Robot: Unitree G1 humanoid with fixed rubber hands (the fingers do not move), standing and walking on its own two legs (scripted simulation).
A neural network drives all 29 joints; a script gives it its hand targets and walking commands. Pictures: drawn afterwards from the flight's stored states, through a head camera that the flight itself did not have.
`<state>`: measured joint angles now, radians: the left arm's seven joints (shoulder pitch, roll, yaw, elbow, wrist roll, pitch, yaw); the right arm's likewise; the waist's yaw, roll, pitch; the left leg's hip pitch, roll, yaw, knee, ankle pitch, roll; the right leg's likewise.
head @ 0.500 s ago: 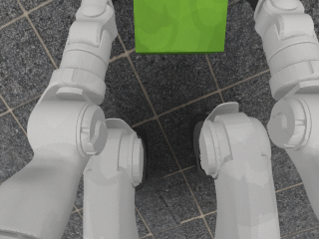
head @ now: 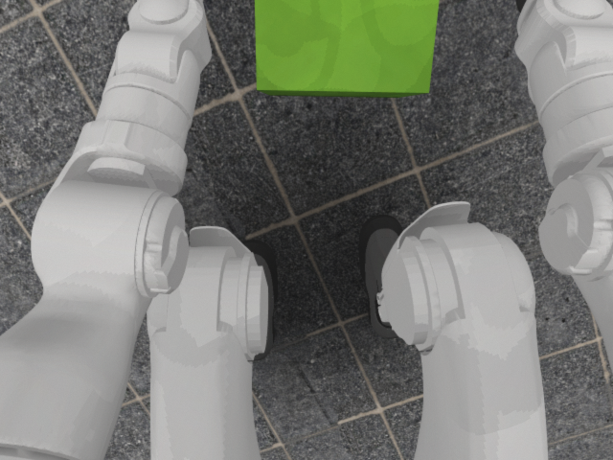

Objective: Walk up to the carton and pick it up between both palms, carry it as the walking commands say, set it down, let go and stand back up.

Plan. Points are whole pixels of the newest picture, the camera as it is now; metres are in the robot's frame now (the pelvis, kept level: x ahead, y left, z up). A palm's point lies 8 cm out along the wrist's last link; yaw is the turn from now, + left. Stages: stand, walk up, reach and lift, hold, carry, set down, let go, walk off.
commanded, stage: set down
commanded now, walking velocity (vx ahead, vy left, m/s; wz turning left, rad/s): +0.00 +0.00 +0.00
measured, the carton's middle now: out of the picture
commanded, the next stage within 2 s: let go in 1.72 s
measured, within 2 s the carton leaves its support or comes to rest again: neither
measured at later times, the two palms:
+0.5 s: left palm out of the picture +0.57 +0.09 -0.14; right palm out of the picture +0.53 -0.26 -0.14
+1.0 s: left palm out of the picture +0.58 +0.09 +0.01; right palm out of the picture +0.54 -0.27 +0.01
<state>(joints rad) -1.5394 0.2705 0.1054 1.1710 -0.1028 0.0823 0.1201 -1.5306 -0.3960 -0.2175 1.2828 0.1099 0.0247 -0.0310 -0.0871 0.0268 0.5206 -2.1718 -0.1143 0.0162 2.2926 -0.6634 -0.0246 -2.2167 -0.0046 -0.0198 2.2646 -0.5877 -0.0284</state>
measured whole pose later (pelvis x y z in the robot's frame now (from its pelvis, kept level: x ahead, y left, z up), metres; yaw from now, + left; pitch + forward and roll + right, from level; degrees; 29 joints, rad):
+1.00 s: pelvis +0.01 -0.01 +0.12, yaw +0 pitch +44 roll +3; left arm -1.34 0.23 0.20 0.90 -0.03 0.21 0.17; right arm -1.33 -0.35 -0.28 0.94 0.06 0.19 -0.04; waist -0.07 0.03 0.09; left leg -2.04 -0.09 0.00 1.84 -0.58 -0.02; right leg -2.10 0.04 0.01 1.83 -0.50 -0.02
